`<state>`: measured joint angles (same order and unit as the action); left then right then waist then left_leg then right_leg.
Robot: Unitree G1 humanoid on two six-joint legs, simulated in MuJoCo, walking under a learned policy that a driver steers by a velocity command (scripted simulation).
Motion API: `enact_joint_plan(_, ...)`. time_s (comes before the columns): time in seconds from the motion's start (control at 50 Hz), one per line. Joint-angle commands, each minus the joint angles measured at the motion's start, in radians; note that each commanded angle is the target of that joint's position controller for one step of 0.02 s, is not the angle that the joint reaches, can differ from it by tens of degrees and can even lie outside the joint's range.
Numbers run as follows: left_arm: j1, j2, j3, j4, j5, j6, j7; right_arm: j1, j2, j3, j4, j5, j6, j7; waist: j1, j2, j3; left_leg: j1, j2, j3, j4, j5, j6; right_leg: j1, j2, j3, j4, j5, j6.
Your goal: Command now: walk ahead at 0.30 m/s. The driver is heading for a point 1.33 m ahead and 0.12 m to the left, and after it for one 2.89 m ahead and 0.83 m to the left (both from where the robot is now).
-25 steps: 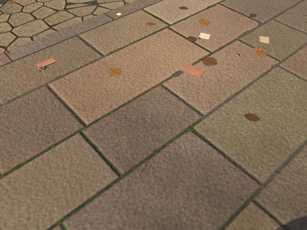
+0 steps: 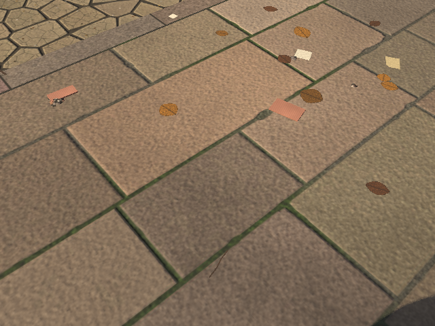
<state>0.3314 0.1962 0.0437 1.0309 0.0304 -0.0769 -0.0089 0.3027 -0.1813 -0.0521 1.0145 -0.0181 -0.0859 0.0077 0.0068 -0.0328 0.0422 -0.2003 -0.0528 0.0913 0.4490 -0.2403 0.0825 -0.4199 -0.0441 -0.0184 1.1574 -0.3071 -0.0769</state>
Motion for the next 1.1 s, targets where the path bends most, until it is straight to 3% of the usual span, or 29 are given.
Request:
enact_joint_plan(0.02,0.121,0.0,0.005,-0.011,0.002,0.022,-0.003,0.103,-0.068,0.009,0.007,-0.002,-0.026,-0.01,0.043,0.068,0.038,0.034,0.274,-0.202,-0.223,0.677,0.119,-0.086,-0.017,-0.002,-0.037,0.031,0.015)
enact_joint_plan(0.06,0.052,0.001,0.006,-0.034,-0.003,0.032,-0.002,0.125,-0.076,0.018,0.02,-0.002,-0.025,-0.016,0.044,0.093,0.035,0.058,0.246,-0.132,-0.203,0.815,0.107,-0.107,0.001,-0.026,-0.147,0.084,0.023)
enact_joint_plan(0.14,-0.105,-0.017,-0.009,-0.074,-0.015,0.034,0.003,0.145,-0.06,0.039,0.037,0.006,-0.012,-0.028,0.01,0.145,0.021,0.055,0.21,-0.062,-0.164,0.86,0.077,-0.008,0.044,-0.077,-0.425,0.214,0.025)
enact_joint_plan(0.22,-0.102,0.009,-0.005,-0.056,-0.013,0.03,0.018,0.162,-0.066,0.043,0.057,0.004,-0.003,-0.036,0.008,0.135,0.009,0.098,0.245,-0.103,-0.073,0.842,0.081,0.089,0.06,-0.062,-0.534,0.205,-0.002)
enact_joint_plan(0.26,-0.01,0.017,0.002,-0.016,-0.009,0.015,0.029,0.139,-0.072,0.041,0.059,0.01,0.001,-0.038,0.058,0.092,-0.01,0.112,0.219,-0.103,0.068,0.798,0.054,0.216,0.07,-0.06,-0.711,0.293,-0.02)
enact_joint_plan(0.28,0.053,0.062,0.012,0.003,-0.001,0.0,0.033,0.17,-0.067,0.042,0.061,0.013,0.0,-0.039,0.065,0.039,-0.062,0.067,0.179,-0.091,0.176,0.613,0.02,0.346,-0.015,0.02,-0.741,0.584,-0.03)
enact_joint_plan(0.3,0.127,0.119,0.022,0.01,0.011,-0.008,0.033,0.262,-0.022,0.052,0.059,0.026,0.005,-0.045,0.038,-0.067,-0.169,-0.046,0.106,-0.05,0.372,0.148,-0.009,0.523,-0.23,0.202,-0.671,1.033,-0.117)
enact_joint_plan(0.32,0.123,0.079,0.008,0.012,-0.01,0.001,0.032,0.335,0.023,0.054,0.095,0.048,0.033,-0.047,0.036,-0.147,-0.268,-0.08,0.014,-0.049,0.534,-0.372,-0.027,0.52,-0.365,0.355,-0.712,1.109,-0.273)
enact_joint_plan(0.34,0.069,0.052,-0.002,0.001,-0.028,0.01,0.027,0.272,-0.017,0.042,0.09,0.018,0.055,-0.047,0.023,-0.082,-0.202,-0.102,0.033,-0.1,0.581,-0.435,-0.034,0.405,-0.34,0.362,-0.782,0.833,-0.277)
enact_joint_plan(0.36,-0.002,0.04,-0.007,-0.011,-0.028,0.018,0.031,0.193,-0.017,0.038,0.074,-0.006,0.063,-0.042,0.011,-0.052,-0.097,-0.124,0.045,-0.112,0.579,-0.398,-0.04,0.293,-0.296,0.327,-0.847,0.616,-0.245)
enact_joint_plan(0.38,-0.047,0.027,-0.015,-0.018,-0.02,0.025,0.037,0.152,-0.004,0.038,0.069,-0.013,0.07,-0.036,-0.01,-0.025,-0.051,-0.107,0.065,-0.124,0.529,-0.341,-0.046,0.215,-0.256,0.281,-0.894,0.485,-0.205)
enact_joint_plan(0.42,-0.089,0.019,-0.023,-0.017,-0.01,0.034,0.048,0.162,0.029,0.046,0.083,-0.008,0.088,-0.034,-0.049,-0.045,-0.019,-0.03,0.074,-0.106,0.389,-0.272,-0.061,0.121,-0.179,0.182,-0.933,0.367,-0.138)
enact_joint_plan(0.46,-0.063,0.03,-0.021,-0.004,-0.006,0.035,0.048,0.176,0.034,0.048,0.103,0.001,0.098,-0.043,-0.043,-0.039,-0.045,0.003,0.057,-0.082,0.283,-0.249,-0.068,0.147,-0.156,0.159,-0.926,0.307,-0.118)
enact_joint_plan(0.52,-0.073,0.054,-0.015,0.003,-0.024,0.048,0.044,0.178,0.037,0.052,0.119,0.003,0.106,-0.047,-0.052,-0.038,-0.044,0.088,0.055,-0.058,0.107,-0.079,-0.061,0.091,-0.134,0.153,-0.94,0.001,-0.082)
enact_joint_plan(0.56,-0.059,0.053,-0.01,0.012,-0.031,0.061,0.04,0.161,0.013,0.053,0.112,-0.011,0.104,-0.045,-0.045,-0.024,0.016,0.124,0.087,-0.096,-0.014,-0.005,-0.047,0.005,-0.11,0.157,-0.97,-0.205,-0.013)
enact_joint_plan(0.58,-0.046,0.046,-0.008,0.015,-0.034,0.068,0.038,0.151,-0.008,0.052,0.101,-0.015,0.096,-0.045,-0.032,-0.009,0.051,0.085,0.129,-0.148,-0.073,-0.059,-0.039,-0.002,-0.088,0.149,-0.97,-0.22,0.019)
enact_joint_plan(0.6,-0.038,0.026,-0.008,0.014,-0.039,0.076,0.035,0.129,-0.019,0.052,0.102,-0.003,0.089,-0.046,-0.008,0.071,0.107,-0.063,0.139,-0.177,-0.106,-0.151,-0.029,0.073,-0.044,0.1,-0.943,-0.12,0.032)
enact_joint_plan(0.64,0.002,-0.008,-0.017,0.036,-0.026,0.074,0.031,0.093,0.002,0.059,0.099,0.007,0.067,-0.048,0.021,0.124,0.086,-0.154,0.161,-0.206,-0.181,-0.161,-0.035,0.246,-0.032,0.073,-0.848,0.07,0.028)
enact_joint_plan(0.7,0.03,0.003,-0.018,0.06,-0.019,0.063,0.029,0.087,-0.004,0.058,0.091,0.011,0.05,-0.052,0.028,0.077,0.048,-0.11,0.158,-0.198,-0.187,-0.072,-0.033,0.288,-0.041,0.074,-0.828,0.15,0.022)
enact_joint_plan(0.82,0.029,-0.008,-0.028,0.085,-0.024,0.059,0.034,0.132,0.006,0.058,0.101,0.009,0.052,-0.05,0.01,0.045,0.053,-0.056,0.152,-0.184,-0.175,-0.017,-0.022,0.257,-0.046,0.072,-0.833,0.162,0.03)
enact_joint_plan(0.84,0.037,-0.011,-0.029,0.09,-0.023,0.059,0.034,0.149,0.003,0.057,0.105,0.007,0.052,-0.05,0.005,0.048,0.035,-0.047,0.147,-0.186,-0.185,-0.088,-0.016,0.259,-0.033,0.064,-0.825,0.105,0.03)
enact_joint_plan(0.88,0.033,-0.001,-0.023,0.083,-0.02,0.063,0.032,0.171,-0.043,0.037,0.103,0.006,0.059,-0.047,-0.006,0.094,0.058,-0.059,0.148,-0.225,-0.209,-0.339,0.02,0.194,0.026,0.01,-0.736,-0.083,0.02)
enact_joint_plan(0.92,-0.018,-0.012,-0.021,0.053,-0.007,0.064,0.021,0.219,-0.081,0.017,0.102,0.006,0.067,-0.045,-0.041,0.149,0.137,-0.038,0.245,-0.362,-0.303,-0.568,0.087,0.022,0.076,-0.059,-0.588,-0.15,0.019)
enact_joint_plan(0.94,-0.042,-0.029,-0.024,0.033,0.004,0.06,0.014,0.226,-0.094,0.008,0.103,0.006,0.068,-0.045,-0.049,0.18,0.177,-0.029,0.314,-0.431,-0.345,-0.591,0.123,-0.041,0.063,-0.073,-0.503,-0.108,0.016)
enact_joint_plan(0.98,-0.084,-0.011,-0.017,-0.007,0.006,0.043,0.004,0.233,-0.091,0.001,0.104,-0.004,0.057,-0.043,-0.052,0.162,0.195,0.031,0.369,-0.472,-0.366,-0.487,0.163,-0.152,0.013,-0.04,-0.393,-0.1,0.005)
enact_joint_plan(1.02,-0.103,0.006,-0.007,-0.03,0.0,0.023,-0.005,0.226,-0.088,-0.004,0.101,-0.009,0.041,-0.04,-0.042,0.126,0.169,0.117,0.354,-0.422,-0.338,-0.34,0.158,-0.196,-0.008,-0.025,-0.398,-0.098,0.003)
enact_joint_plan(1.08,-0.111,0.004,0.002,-0.055,-0.014,0.004,-0.014,0.203,-0.098,-0.009,0.095,-0.004,0.023,-0.037,-0.025,0.133,0.13,0.102,0.308,-0.323,-0.285,-0.186,0.135,-0.065,0.015,-0.06,-0.517,-0.058,0.004)
enact_joint_plan(1.1,-0.072,-0.007,0.003,-0.049,-0.017,0.002,-0.015,0.178,-0.103,-0.011,0.09,0.001,0.02,-0.035,0.004,0.132,0.121,0.043,0.287,-0.282,-0.251,-0.161,0.123,0.044,0.034,-0.085,-0.589,-0.011,0.001)
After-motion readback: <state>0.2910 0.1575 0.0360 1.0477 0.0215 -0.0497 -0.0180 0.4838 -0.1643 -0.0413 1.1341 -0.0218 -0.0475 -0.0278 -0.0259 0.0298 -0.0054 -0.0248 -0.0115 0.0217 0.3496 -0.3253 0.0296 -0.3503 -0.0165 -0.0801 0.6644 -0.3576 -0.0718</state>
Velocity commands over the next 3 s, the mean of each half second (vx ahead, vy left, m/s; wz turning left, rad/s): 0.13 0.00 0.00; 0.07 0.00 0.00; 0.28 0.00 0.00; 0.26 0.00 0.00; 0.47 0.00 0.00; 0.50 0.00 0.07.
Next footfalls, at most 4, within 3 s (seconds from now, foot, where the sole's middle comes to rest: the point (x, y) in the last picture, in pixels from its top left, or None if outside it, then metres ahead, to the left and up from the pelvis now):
0.28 right None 0.25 -0.08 -0.78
0.56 left None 0.17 0.11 -0.78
1.14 right None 0.31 -0.11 -0.78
1.58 left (207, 314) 0.53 0.04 -0.78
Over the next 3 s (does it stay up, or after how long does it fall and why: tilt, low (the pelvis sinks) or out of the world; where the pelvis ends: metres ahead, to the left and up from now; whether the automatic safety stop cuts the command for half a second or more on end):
stays up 0.96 -0.02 0.00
